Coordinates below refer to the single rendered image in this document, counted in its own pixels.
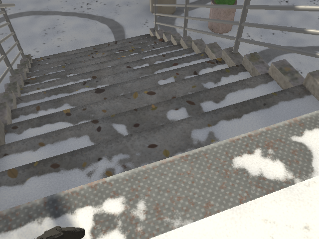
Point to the left robot hand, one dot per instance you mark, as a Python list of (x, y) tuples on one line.
[(59, 232)]

